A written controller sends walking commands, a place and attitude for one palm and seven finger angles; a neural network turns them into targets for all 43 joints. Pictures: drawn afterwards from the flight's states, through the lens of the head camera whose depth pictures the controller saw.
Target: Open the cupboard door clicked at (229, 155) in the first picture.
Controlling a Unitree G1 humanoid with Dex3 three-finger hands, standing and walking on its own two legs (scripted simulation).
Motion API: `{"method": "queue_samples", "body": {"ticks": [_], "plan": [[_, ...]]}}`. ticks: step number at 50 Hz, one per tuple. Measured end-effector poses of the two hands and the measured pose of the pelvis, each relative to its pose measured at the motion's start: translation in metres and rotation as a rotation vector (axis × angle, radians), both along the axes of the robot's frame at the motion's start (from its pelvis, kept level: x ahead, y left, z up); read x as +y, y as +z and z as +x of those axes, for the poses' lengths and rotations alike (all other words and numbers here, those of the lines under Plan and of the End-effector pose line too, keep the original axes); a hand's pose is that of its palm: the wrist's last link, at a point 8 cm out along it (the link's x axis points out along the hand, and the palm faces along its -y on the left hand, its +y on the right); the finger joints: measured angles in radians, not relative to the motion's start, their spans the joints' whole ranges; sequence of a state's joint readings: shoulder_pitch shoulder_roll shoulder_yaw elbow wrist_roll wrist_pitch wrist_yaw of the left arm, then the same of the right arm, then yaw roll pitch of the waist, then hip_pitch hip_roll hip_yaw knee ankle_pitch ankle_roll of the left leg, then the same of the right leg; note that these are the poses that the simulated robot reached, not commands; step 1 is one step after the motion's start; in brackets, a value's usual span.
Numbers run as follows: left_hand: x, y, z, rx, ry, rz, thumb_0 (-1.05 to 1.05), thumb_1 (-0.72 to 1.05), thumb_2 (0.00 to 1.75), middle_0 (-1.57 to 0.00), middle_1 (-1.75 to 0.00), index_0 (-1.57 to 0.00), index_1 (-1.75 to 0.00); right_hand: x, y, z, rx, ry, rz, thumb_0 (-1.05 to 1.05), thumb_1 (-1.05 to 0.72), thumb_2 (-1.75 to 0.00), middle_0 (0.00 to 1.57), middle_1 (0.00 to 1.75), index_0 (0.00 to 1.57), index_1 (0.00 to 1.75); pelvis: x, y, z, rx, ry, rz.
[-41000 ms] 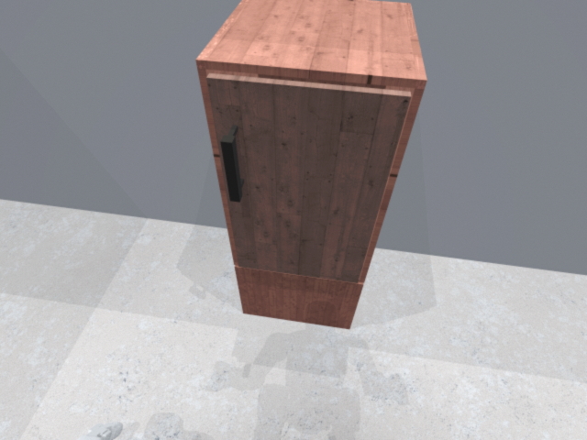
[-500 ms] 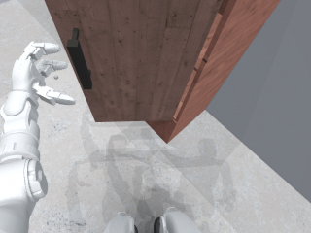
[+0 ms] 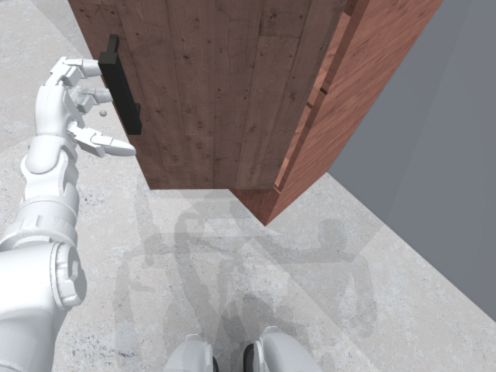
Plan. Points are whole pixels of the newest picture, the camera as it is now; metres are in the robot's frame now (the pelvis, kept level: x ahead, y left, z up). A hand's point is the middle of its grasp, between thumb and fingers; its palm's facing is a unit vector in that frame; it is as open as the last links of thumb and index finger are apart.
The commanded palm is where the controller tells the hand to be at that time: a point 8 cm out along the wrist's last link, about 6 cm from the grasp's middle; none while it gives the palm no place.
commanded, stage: slide the fingers in behind the handle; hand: left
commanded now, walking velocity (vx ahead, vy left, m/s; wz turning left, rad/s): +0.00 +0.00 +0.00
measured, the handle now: (125, 89) +0.55 +0.16 +0.07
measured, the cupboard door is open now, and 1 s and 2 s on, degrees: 50 50 51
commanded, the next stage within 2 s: close the thumb around the handle in 0.94 s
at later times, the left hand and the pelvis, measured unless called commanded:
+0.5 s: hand (134, 112) +0.50 +0.15 +0.06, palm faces -0.01 -1.00 -0.01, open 14.0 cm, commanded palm +0.48 +0.20 +0.07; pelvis +0.01 -0.01 +0.00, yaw +0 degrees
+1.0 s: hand (133, 118) +0.49 +0.15 +0.07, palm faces -0.01 -1.00 -0.02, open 14.0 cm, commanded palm +0.47 +0.20 +0.07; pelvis +0.00 -0.02 +0.00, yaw +0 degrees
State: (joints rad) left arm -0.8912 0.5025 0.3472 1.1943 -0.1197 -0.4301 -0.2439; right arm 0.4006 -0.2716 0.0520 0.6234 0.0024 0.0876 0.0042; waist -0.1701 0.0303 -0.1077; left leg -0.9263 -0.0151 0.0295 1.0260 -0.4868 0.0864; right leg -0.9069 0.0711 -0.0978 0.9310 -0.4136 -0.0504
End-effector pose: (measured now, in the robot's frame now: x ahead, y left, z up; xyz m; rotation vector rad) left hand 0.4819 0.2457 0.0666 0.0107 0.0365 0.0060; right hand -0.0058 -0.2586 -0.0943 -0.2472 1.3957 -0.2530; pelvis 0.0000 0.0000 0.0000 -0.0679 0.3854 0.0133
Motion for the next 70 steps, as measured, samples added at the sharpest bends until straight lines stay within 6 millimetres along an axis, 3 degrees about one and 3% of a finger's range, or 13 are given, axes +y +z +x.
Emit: {"method": "queue_samples", "body": {"ticks": [25, 55, 61, 70], "plan": [[-0.045, -0.002, 0.003, 0.01, -0.016, -0.005, -0.02, -0.5, 0.3, -0.3, -1.2, -0.3, -1.2, -0.008, -0.005, 0.021, -0.054, -0.012, 0.048, 0.01, -0.9, -0.9, 0.2, 0.3, 0.2, 0.3, -0.014, 0.004, 0.011, -0.007, -0.016, 0.022], [-0.046, 0.004, -0.012, -0.014, -0.019, 0.006, -0.02, -0.49, 0.3, -0.29, -1.19, -0.3, -1.2, -0.019, -0.003, 0.01, -0.081, -0.012, 0.024, 0.01, -0.9, -0.9, 0.2, 0.3, 0.2, 0.3, -0.018, 0.003, -0.001, -0.027, -0.015, 0.027], [-0.047, 0.007, -0.013, -0.021, -0.015, 0.013, -0.02, -0.36, 0.35, -0.3, -1.21, -0.31, -1.21, -0.014, -0.005, 0.007, -0.074, -0.01, 0.035, 0.01, -0.9, -0.9, 0.2, 0.3, 0.2, 0.3, -0.015, 0.003, -0.001, -0.028, -0.011, 0.025], [-0.049, 0.004, -0.009, -0.015, -0.013, 0.007, -0.01, 0.05, 0.53, -0.33, -1.26, -0.34, -1.26, -0.009, -0.007, 0.005, -0.067, -0.005, 0.039, 0.01, -0.9, -0.9, 0.2, 0.3, 0.2, 0.3, -0.012, 0.001, -0.002, -0.021, -0.01, 0.023]]}}
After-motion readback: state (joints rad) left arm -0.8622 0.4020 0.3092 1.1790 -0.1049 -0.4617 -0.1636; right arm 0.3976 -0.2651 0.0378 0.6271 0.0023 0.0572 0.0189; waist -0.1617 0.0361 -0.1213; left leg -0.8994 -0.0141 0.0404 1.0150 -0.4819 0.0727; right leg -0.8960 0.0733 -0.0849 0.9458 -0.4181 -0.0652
